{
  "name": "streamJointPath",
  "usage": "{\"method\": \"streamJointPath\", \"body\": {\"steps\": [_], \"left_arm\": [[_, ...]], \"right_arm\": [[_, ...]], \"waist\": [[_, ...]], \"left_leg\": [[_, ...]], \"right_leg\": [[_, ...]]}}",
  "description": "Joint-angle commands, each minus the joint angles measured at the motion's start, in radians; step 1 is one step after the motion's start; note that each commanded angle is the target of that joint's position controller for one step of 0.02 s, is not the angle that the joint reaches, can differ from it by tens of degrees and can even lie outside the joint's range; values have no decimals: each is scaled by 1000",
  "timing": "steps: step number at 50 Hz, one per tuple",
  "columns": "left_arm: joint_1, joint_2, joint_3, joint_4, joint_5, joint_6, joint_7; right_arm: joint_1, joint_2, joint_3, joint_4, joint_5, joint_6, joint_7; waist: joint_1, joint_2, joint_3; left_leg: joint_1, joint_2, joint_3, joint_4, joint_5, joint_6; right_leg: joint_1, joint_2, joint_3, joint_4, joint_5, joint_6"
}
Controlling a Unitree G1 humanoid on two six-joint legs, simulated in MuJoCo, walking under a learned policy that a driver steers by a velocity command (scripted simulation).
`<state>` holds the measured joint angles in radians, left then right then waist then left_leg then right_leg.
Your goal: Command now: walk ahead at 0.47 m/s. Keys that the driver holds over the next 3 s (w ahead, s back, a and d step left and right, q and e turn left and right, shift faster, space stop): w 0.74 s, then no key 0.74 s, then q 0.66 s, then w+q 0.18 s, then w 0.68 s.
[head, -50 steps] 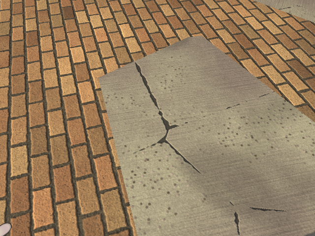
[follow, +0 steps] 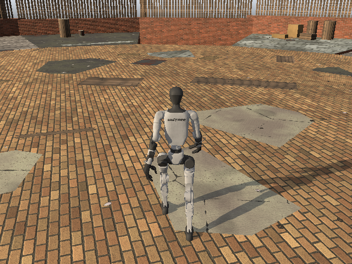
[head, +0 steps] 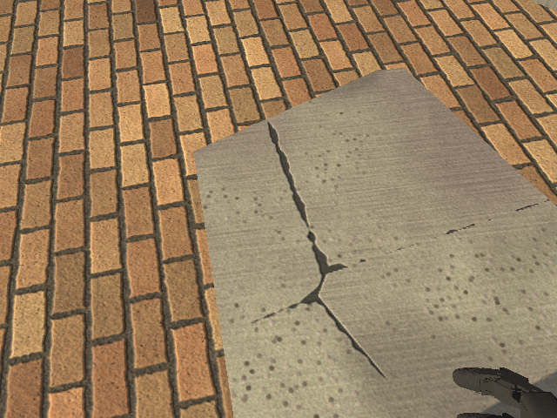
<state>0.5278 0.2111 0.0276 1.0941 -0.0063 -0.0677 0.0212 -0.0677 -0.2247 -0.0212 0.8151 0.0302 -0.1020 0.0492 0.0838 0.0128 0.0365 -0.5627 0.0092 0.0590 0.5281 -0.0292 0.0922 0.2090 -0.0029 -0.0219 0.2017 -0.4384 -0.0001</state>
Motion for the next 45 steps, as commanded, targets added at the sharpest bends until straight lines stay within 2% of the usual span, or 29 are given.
{"method": "streamJointPath", "body": {"steps": [1, 2, 3, 4, 5, 6, 7, 8, 9, 10, 13, 15, 19, 23, 26, 27, 28, 29, 30, 31, 32, 33, 34, 35, 37, 38, 41, 43, 45], "left_arm": [[-55, 160, 24, -73, 18, 7, 0], [80, 6, -15, -86, 13, -13, -16], [50, 39, -9, -68, -7, -48, -25], [-63, 121, 15, -113, -39, -67, -29], [-140, 142, 19, -135, -43, -75, -22], [-187, 146, 31, -142, -30, -70, -9], [-147, 117, 33, -139, -22, -56, -4], [-134, 100, 34, -132, -15, -42, -2], [-107, 72, 33, -133, -16, -29, -2], [-127, 75, 35, -140, -16, -20, 1], [-279, 103, 44, -201, -1, -14, 4], [-359, 96, 43, -228, 3, -22, -2], [-512, 75, 29, -271, -7, -33, -21], [-611, 87, 23, -318, -15, -41, -47], [-557, 129, 38, -323, -17, -49, -59], [-461, 159, 54, -298, -15, -51, -58], [-283, 211, 81, -244, -13, -51, -51], [-92, 296, 101, -209, 0, -46, -40], [-60, 331, 106, -187, 4, -43, -51], [-96, 221, 77, -198, -5, -45, -52], [-190, 180, 63, -219, -5, -47, -47], [-270, 163, 55, -236, 1, -47, -48], [-312, 132, 46, -240, 8, -48, -52], [-322, 129, 44, -235, 18, -50, -53], [-299, 127, 45, -215, 11, -55, -55], [-297, 137, 46, -208, 13, -56, -51], [-279, 162, 47, -189, 19, -46, -31], [-269, 163, 44, -181, 16, -36, -22], [-227, 177, 44, -159, 13, -29, -16]], "right_arm": [[427, -231, -89, 65, -1, 2, -19], [542, -314, -108, 96, -27, 7, -20], [515, -236, -82, 100, -26, 8, -18], [408, -184, -65, 90, -18, 2, -18], [307, -149, -54, 67, -17, -4, -16], [247, -114, -43, 62, -27, -10, -7], [223, -102, -39, 66, -38, -17, -3], [231, -71, -31, 78, -40, -20, 4], [244, -85, -34, 90, -36, -20, 2], [255, -96, -36, 101, -34, -22, -3], [319, -141, -43, 122, -33, -20, -29], [361, -151, -45, 131, -31, -12, -42], [443, -171, -47, 151, -18, -4, -53], [512, -175, -53, 183, -12, 18, -57], [490, -196, -64, 180, -11, 34, -61], [465, -199, -64, 172, -13, 40, -61], [456, -174, -54, 161, -20, 44, -61], [474, -135, -35, 131, -42, 41, -62], [604, 3, 1, 139, -26, 15, -47], [523, -124, -25, 143, 1, -8, -45], [421, -172, -39, 111, 20, -24, -43], [374, -165, -40, 104, 14, -27, -50], [346, -156, -48, 102, -5, -19, -56], [377, -133, -49, 104, -7, -7, -55], [400, -96, -47, 110, -10, 15, -55], [380, -98, -50, 104, -11, 23, -59], [297, -83, -48, 68, -31, 29, -62], [229, -62, -39, 52, -32, 25, -57], [167, -63, -36, 40, -29, 26, -52]], "waist": [[-286, -108, -235], [-215, 174, -423], [-223, 197, -442], [-193, 162, -246], [-160, 59, -145], [-123, -14, -76], [-77, 37, -73], [-65, 44, -57], [-46, 69, -57], [-41, 56, -35], [-68, 26, 22], [-90, 22, 28], [-142, 26, 40], [-164, 29, 63], [-110, 61, 16], [-52, 72, -46], [25, 61, -158], [71, -76, -323], [-8, -339, -438], [25, -210, -362], [11, -160, -221], [-23, -65, -154], [-49, -30, -93], [-84, -77, -92], [-104, -74, -73], [-111, -62, -46], [-112, -63, -24], [-90, -76, -32], [-61, -81, -50]], "left_leg": [[665, 63, -104, 46, -55, 97], [1026, 340, -624, -64, -342, 271], [1006, 377, -866, -246, -409, 272], [849, 342, -708, -264, -388, 209], [664, 310, -550, -286, -266, 175], [503, 259, -426, -316, -145, 139], [416, 236, -349, -343, -92, 138], [357, 199, -290, -353, -5, 128], [336, 198, -263, -381, -31, 144], [303, 190, -244, -406, -48, 151], [326, 198, -217, -443, -26, 164], [366, 184, -186, -444, 0, 143], [423, 166, -128, -439, 10, 112], [585, 227, -139, -374, 46, 105], [659, 254, -140, -266, 265, 77], [651, 228, -113, -150, 441, 59], [567, 172, -73, 56, 486, 30], [340, 98, -22, 397, 165, -8], [-42, -85, -85, 696, -519, -57], [-154, -26, -196, 800, -536, -36], [-200, 25, -173, 797, -439, -19], [-152, 77, -147, 751, -344, -22], [-114, 105, -136, 692, -288, -26], [-50, 130, -143, 662, -256, -31], [-22, 142, -131, 601, -241, -47], [-31, 139, -120, 570, -224, -58], [-49, 118, -90, 379, -100, -92], [29, 85, -57, 208, 29, -89], [79, 52, -43, 110, 119, -88]], "right_leg": [[-337, -172, 15, 583, 943, -76], [-728, 29, 14, 1008, 313, -10], [-843, 59, 170, 1170, -95, -31], [-938, -3, 155, 1221, -50, -52], [-910, -62, 126, 1179, 51, -61], [-854, -101, 105, 1115, 121, -66], [-781, -134, 113, 1069, 165, -65], [-733, -146, 111, 1041, 173, -68], [-727, -149, 101, 1009, 179, -61], [-739, -158, 93, 979, 187, -53], [-876, -175, 84, 813, 323, -17], [-907, -164, 73, 667, 441, -9], [-850, -108, 23, 433, 570, -6], [-891, -89, 30, 334, 500, -28], [-779, -50, 7, 294, 383, -69], [-636, -14, -24, 278, 372, -91], [-384, -13, -19, 288, 393, -127], [-65, -227, 237, 309, 395, -199], [224, -413, 723, 160, 183, -355], [176, -374, 719, 106, 98, -306], [37, -342, 553, 92, 175, -258], [-111, -307, 439, 64, 307, -238], [-225, -263, 348, 30, 393, -222], [-288, -253, 303, 4, 435, -227], [-341, -231, 239, -37, 483, -240], [-368, -221, 201, -46, 581, -239], [-387, -192, 81, -16, 910, -221], [-411, -143, 10, -6, 931, -186], [-381, -141, 2, 6, 900, -175]]}}
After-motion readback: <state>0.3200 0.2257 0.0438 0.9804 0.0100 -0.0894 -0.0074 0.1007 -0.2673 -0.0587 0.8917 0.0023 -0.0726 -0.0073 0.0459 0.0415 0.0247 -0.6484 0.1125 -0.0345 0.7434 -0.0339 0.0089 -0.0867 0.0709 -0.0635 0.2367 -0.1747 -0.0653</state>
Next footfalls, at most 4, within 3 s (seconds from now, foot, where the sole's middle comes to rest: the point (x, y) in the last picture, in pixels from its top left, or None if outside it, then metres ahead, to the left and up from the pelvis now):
0.02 left None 0.20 0.11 -0.75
0.56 right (369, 392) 0.52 -0.12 -0.75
1.04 left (287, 297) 0.75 0.08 -0.75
1.32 right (381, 333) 0.66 -0.16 -0.75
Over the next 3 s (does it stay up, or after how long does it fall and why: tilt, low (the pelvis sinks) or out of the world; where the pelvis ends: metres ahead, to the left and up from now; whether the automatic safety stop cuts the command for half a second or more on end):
stays up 0.89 0.17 0.03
